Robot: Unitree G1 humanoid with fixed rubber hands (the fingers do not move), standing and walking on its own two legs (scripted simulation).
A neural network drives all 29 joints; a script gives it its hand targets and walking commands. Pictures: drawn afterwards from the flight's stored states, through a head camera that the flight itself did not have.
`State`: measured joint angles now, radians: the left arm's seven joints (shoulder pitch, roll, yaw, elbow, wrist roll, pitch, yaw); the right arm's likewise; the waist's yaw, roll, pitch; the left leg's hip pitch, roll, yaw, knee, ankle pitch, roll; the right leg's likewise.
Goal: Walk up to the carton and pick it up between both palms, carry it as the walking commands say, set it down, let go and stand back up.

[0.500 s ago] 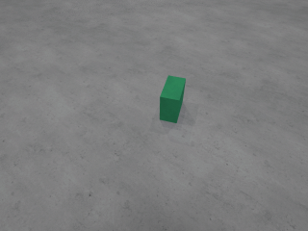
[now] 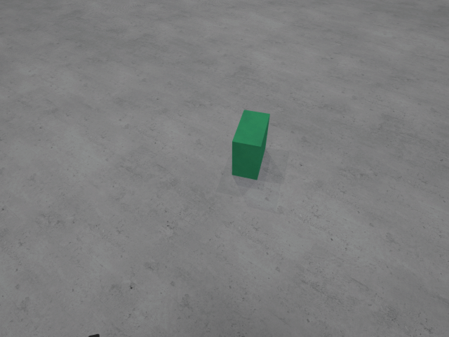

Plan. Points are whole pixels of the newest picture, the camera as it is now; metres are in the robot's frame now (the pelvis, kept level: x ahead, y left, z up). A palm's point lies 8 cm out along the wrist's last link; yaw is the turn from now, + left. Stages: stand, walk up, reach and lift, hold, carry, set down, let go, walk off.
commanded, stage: walk up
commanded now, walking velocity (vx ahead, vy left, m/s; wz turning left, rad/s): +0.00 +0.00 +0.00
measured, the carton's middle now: (250, 145) +1.18 -0.08 -0.64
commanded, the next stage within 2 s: none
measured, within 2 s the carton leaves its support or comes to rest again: neither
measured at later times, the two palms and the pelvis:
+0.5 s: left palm out of the picture +0.14 +0.30 -0.10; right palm out of the picture +0.14 -0.36 -0.13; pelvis +0.09 -0.03 -0.02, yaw -1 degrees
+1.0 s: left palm (108, 255) +0.30 +0.30 -0.12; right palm (402, 245) +0.34 -0.37 -0.12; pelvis +0.26 -0.04 -0.04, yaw -1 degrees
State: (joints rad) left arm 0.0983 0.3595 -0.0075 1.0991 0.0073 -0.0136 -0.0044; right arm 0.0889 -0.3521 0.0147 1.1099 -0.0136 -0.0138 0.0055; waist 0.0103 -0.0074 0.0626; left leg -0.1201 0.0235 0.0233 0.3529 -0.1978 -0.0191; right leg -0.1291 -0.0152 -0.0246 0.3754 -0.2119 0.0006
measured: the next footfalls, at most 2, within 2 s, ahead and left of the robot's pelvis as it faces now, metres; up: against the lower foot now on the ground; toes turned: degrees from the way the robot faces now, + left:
left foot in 0.64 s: +0.32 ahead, +0.10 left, +0.00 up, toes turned +5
right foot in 0.90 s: +0.32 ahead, -0.16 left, +0.00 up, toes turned -7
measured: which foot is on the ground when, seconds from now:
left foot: down 0.00-0.34, up 0.36-0.62, down 0.64-0.92, up 0.94-1.00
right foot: down 0.00-0.68, up 0.70-0.88, down 0.90-1.00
